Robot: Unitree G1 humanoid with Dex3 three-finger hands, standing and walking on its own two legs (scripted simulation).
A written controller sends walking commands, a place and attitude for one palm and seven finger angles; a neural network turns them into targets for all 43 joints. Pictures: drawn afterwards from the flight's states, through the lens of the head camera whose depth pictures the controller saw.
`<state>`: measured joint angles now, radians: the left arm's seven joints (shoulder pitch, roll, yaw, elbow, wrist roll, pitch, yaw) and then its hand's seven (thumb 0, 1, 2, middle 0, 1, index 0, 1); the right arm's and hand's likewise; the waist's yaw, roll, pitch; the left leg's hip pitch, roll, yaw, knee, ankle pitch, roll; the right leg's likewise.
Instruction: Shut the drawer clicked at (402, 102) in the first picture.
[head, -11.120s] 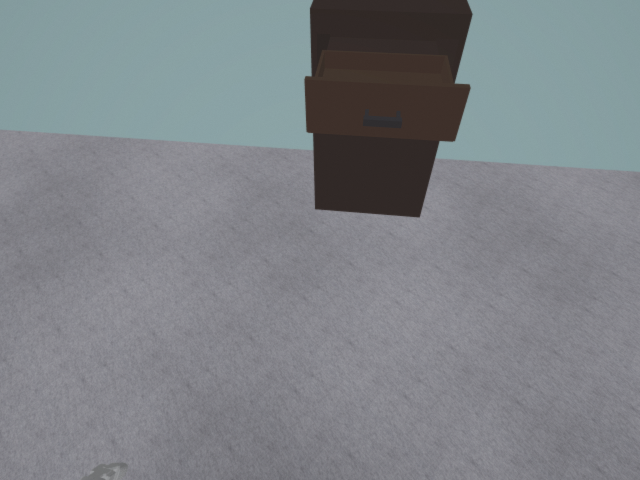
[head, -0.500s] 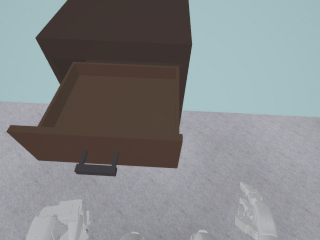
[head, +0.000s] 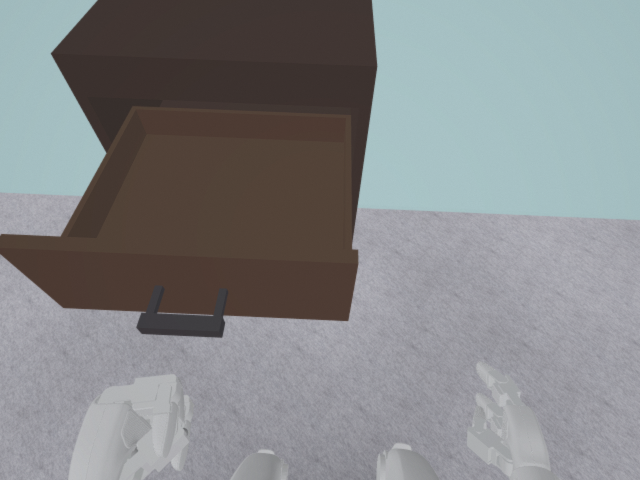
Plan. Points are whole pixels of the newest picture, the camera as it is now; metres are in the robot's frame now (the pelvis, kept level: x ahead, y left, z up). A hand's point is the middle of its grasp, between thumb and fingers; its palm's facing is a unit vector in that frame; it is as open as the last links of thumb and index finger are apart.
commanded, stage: bring the fist close to the handle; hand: left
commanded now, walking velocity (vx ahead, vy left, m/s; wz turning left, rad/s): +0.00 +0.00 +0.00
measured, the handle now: (186, 310) +0.32 +0.20 +0.01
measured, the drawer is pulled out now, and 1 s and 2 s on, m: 0.29 0.29 0.25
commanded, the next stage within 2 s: push the drawer shut in 1.02 s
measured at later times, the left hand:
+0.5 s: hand (205, 403) +0.21 +0.14 +0.02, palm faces +0.00 -1.00 -0.03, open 3.3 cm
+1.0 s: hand (208, 393) +0.22 +0.15 +0.01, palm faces +0.01 -1.00 -0.03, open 3.3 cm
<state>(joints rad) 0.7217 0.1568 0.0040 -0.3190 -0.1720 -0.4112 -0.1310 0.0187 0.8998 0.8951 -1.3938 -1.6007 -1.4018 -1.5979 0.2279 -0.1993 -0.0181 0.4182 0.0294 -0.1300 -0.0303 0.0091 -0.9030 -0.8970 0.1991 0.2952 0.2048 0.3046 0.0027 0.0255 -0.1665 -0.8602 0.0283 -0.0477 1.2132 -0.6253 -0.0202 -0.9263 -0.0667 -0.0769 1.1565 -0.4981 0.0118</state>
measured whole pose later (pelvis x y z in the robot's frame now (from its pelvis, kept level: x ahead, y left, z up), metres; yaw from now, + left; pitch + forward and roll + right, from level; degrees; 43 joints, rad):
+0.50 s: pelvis -0.01 +0.00 -0.03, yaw +0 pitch +21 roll -2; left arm 0.52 0.15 0.02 -0.16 -0.15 -0.45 -0.10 0.02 0.90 0.90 -1.39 -1.60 -1.40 -1.60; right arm 0.20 -0.21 -0.01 0.44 0.01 -0.12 -0.02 0.01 -0.90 -0.90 0.20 0.30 0.21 0.30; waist -0.02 0.02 -0.18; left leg -1.04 0.03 -0.05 1.33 -0.66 -0.02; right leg -1.11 -0.07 -0.07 1.27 -0.52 0.01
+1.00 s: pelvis -0.01 +0.00 -0.03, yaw +0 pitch +23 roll -2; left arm 0.46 0.16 0.02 -0.13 -0.15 -0.45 -0.08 0.02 0.90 0.90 -1.39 -1.60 -1.40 -1.60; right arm 0.19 -0.22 0.00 0.44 0.00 -0.10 -0.01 0.01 -0.90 -0.90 0.20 0.30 0.21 0.30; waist -0.02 0.02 -0.19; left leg -1.10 0.02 -0.05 1.37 -0.67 -0.02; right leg -1.16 -0.07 -0.07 1.30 -0.53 0.01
